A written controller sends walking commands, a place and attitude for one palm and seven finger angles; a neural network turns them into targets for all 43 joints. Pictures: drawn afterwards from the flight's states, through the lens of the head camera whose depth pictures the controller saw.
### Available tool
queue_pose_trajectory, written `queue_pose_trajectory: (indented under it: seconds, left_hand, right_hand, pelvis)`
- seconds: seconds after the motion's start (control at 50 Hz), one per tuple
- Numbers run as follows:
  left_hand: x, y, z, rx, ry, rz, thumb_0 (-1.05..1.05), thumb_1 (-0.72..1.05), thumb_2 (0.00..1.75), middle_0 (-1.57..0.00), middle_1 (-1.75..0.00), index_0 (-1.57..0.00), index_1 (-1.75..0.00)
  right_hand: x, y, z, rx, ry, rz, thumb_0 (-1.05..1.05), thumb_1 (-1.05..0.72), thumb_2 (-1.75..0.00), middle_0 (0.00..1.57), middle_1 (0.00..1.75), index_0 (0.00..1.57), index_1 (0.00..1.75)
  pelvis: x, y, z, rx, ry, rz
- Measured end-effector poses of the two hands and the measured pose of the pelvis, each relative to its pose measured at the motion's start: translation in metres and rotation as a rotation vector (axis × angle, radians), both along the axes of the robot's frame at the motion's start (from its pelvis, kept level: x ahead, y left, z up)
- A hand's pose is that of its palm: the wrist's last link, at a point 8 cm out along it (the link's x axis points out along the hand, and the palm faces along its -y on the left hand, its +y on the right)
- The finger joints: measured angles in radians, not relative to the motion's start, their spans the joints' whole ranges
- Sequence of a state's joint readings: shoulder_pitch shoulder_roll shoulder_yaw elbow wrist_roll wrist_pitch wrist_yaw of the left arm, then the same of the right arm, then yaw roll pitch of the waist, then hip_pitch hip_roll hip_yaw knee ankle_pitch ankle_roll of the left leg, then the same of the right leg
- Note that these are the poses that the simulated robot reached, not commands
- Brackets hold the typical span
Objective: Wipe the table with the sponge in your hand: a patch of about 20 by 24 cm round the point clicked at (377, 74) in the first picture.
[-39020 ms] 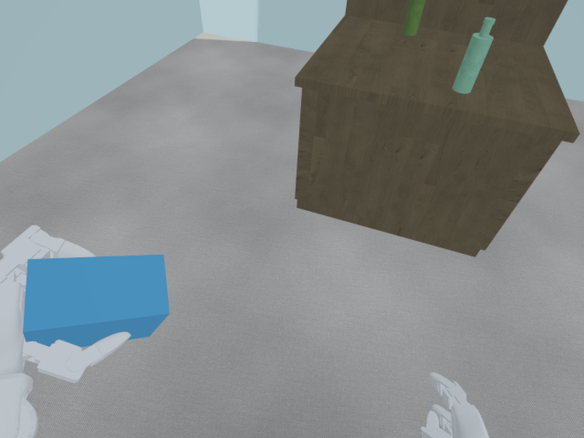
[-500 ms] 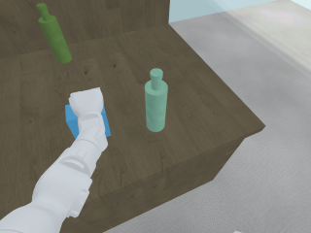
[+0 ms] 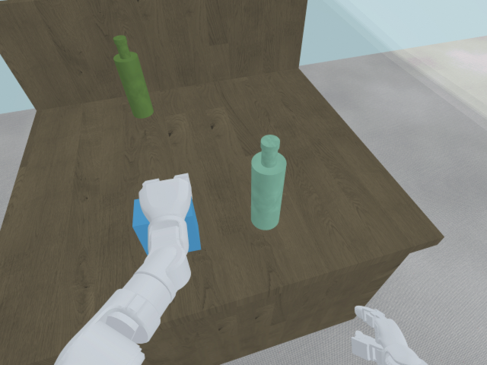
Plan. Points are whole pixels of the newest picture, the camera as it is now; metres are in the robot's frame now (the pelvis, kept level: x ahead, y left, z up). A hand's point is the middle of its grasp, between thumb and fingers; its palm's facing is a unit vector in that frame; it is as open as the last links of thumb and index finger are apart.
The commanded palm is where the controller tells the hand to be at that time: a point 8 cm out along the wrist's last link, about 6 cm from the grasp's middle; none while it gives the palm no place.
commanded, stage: wipe back along the third lane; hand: left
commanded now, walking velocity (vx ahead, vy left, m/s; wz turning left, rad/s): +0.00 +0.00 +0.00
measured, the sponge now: (171, 231) +0.36 +0.19 -0.03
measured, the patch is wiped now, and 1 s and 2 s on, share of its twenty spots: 0.85 0.85 0.85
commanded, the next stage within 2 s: slide back across to the middle lane in 0.74 s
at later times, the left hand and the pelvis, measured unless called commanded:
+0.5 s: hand (175, 240) +0.32 +0.16 +0.02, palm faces -0.02 -0.04 -1.00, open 10.5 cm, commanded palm +0.27 +0.14 +0.06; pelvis -0.02 -0.01 +0.00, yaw -1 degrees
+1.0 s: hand (175, 255) +0.29 +0.15 +0.02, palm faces +0.00 -0.10 -0.99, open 10.5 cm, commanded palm +0.24 +0.15 +0.07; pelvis -0.02 -0.02 +0.00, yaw -1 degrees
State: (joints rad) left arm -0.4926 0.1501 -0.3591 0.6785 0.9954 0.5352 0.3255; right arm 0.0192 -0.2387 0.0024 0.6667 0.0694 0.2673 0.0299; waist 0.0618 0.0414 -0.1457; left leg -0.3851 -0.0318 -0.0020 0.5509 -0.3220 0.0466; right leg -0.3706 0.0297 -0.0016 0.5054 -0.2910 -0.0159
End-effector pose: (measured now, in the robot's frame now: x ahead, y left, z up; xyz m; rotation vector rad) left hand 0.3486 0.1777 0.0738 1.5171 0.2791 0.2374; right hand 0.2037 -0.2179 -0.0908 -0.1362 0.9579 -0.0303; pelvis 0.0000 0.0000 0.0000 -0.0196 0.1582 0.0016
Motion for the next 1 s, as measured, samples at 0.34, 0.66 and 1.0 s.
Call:
queue_pose_trajectory:
  seconds: [0.34, 0.66, 1.0]
  left_hand:
    - [-0.038, -0.011, 0.001, 0.002, -0.002, -0.017, 0.0, -0.5, 1.05, -0.63, -1.37, -0.64, -1.37]
    - [-0.065, -0.024, 0.0, 0.001, -0.014, -0.033, 0.0, -0.49, 1.05, -0.63, -1.37, -0.64, -1.38]
    - [-0.084, -0.024, 0.002, -0.061, -0.026, -0.013, 0.0, -0.5, 1.05, -0.64, -1.36, -0.65, -1.36]
  right_hand:
    - [-0.024, -0.008, 0.001, 0.013, -0.013, -0.012, 0.01, -0.91, -0.9, 0.2, 0.3, 0.2, 0.3]
    - [-0.035, -0.014, 0.0, 0.046, -0.032, -0.017, 0.01, -0.91, -0.9, 0.19, 0.3, 0.2, 0.3]
    - [0.003, -0.009, 0.022, 0.068, -0.142, 0.029, 0.01, -0.91, -0.9, 0.19, 0.3, 0.2, 0.3]
  pelvis:
    - [-0.018, -0.007, 0.001, 0.01, -0.051, -0.01]
    - [-0.026, -0.014, 0.001, 0.018, -0.076, -0.017]
    - [-0.022, -0.021, 0.001, 0.023, -0.102, -0.024]
